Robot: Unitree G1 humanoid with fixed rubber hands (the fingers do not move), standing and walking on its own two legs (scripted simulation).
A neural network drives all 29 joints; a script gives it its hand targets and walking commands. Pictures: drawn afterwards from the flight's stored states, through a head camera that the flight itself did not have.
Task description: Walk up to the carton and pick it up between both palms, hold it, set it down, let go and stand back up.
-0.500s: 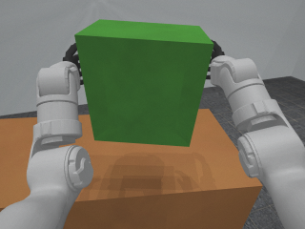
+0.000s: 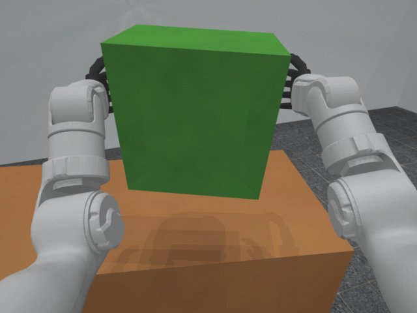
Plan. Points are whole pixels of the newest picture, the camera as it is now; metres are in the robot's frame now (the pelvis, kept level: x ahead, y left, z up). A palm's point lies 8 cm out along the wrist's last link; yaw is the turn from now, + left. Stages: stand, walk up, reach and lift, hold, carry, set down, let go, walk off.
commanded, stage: hold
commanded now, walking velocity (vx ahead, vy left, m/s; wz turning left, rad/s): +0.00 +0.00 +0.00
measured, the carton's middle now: (198, 113) +0.38 -0.02 +0.30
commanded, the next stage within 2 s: set down in 1.22 s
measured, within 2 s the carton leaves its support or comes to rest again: neither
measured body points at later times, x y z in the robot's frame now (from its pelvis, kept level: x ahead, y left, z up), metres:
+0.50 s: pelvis +0.01 +0.00 +0.00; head -0.09 +0.02 +0.44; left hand +0.40 +0.17 +0.33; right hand +0.38 -0.18 +0.35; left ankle +0.00 +0.13 -0.75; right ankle +0.04 -0.12 -0.75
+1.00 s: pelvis +0.01 +0.00 +0.00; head -0.09 +0.00 +0.44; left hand +0.40 +0.15 +0.34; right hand +0.37 -0.20 +0.34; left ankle +0.00 +0.13 -0.75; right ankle +0.04 -0.12 -0.75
